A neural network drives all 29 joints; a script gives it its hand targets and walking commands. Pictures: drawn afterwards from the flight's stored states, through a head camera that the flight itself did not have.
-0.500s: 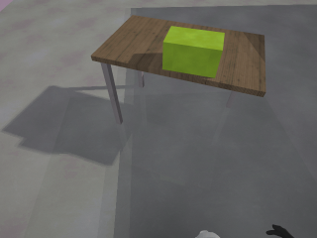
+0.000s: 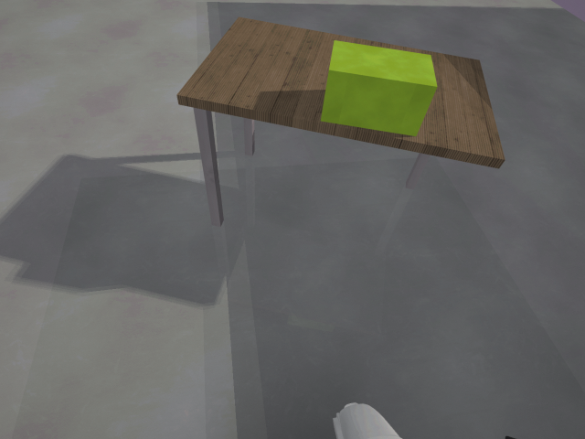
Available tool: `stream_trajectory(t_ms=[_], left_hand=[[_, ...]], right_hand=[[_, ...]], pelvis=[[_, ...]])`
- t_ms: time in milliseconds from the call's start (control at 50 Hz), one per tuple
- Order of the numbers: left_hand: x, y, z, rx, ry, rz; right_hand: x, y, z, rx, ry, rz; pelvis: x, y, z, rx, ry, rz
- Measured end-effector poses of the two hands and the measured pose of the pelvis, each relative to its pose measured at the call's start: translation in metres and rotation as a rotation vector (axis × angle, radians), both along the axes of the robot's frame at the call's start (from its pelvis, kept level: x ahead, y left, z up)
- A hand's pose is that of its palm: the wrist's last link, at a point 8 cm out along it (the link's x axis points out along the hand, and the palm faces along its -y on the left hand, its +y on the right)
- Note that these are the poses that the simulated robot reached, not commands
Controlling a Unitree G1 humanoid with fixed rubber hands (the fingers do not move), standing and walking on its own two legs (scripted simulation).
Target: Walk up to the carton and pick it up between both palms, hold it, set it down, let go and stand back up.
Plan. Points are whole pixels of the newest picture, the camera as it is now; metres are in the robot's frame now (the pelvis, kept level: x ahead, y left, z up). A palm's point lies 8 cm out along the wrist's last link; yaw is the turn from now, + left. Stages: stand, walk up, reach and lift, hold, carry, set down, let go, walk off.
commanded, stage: walk up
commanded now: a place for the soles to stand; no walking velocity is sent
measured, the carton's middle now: (375, 88) +0.99 -0.23 -0.05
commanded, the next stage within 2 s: none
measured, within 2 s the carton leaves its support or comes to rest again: neither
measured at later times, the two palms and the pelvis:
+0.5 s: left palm out of the picture +0.07 +0.27 -0.12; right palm out of the picture +0.03 -0.33 -0.09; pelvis -0.01 -0.02 +0.00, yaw -7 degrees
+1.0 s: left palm out of the picture +0.14 +0.25 -0.14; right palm out of the picture +0.06 -0.37 -0.11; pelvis +0.05 -0.04 -0.03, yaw -11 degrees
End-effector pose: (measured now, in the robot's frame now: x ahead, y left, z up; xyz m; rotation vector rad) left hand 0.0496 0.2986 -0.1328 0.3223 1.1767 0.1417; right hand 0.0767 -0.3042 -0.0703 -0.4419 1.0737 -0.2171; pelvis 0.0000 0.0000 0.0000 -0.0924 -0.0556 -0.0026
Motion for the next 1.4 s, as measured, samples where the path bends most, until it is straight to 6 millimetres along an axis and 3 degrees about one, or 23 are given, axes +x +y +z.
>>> stream_trajectory(t_ms=[180,380,540,600,660,780,860,940,1080,1220,1340,1400], left_hand=[[0.007,0.007,-0.006,-0.032,0.046,-0.042],[0.015,-0.008,-0.001,-0.010,0.036,-0.088],[0.029,-0.038,0.012,0.036,0.025,-0.132],[0.038,-0.054,0.015,0.057,0.009,-0.152],[0.039,-0.070,0.005,0.077,-0.004,-0.170],[0.049,-0.074,0.014,0.108,-0.003,-0.167],[0.061,-0.064,0.011,0.107,0.002,-0.171],[0.077,-0.049,-0.002,0.080,0.012,-0.174],[0.112,-0.049,0.000,0.034,-0.002,-0.191],[0.123,-0.058,0.001,0.032,-0.005,-0.203],[0.127,-0.074,-0.001,0.060,-0.040,-0.232],[0.131,-0.074,0.006,0.073,-0.061,-0.234]], right_hand=[[-0.014,0.007,0.008,-0.030,-0.003,-0.052],[-0.034,-0.009,-0.004,-0.001,-0.018,-0.097],[-0.045,-0.038,-0.024,0.066,-0.028,-0.129],[-0.046,-0.058,-0.034,0.088,-0.028,-0.139],[-0.043,-0.083,-0.051,0.092,-0.041,-0.156],[-0.032,-0.097,-0.054,0.087,-0.033,-0.163],[-0.023,-0.095,-0.052,0.063,-0.021,-0.161],[-0.015,-0.079,-0.048,0.027,-0.004,-0.164],[-0.006,-0.059,-0.022,0.008,0.004,-0.190],[-0.004,-0.066,-0.020,0.000,0.007,-0.199],[-0.013,-0.082,-0.042,0.032,-0.009,-0.227],[-0.015,-0.081,-0.046,0.048,-0.006,-0.238]], pelvis=[[0.000,0.013,0.002,0.005,0.012,-0.044],[-0.008,-0.001,-0.002,0.047,0.004,-0.089],[-0.009,-0.034,-0.006,0.102,0.010,-0.132],[-0.005,-0.052,-0.011,0.111,0.001,-0.149],[0.002,-0.072,-0.028,0.115,-0.030,-0.168],[0.017,-0.077,-0.027,0.095,-0.038,-0.185],[0.028,-0.067,-0.028,0.081,-0.028,-0.189],[0.039,-0.048,-0.032,0.059,-0.011,-0.189],[0.053,-0.036,-0.014,0.042,0.017,-0.199],[0.058,-0.043,-0.013,0.052,0.026,-0.209],[0.055,-0.061,-0.026,0.077,-0.003,-0.231],[0.055,-0.061,-0.025,0.073,-0.017,-0.234]])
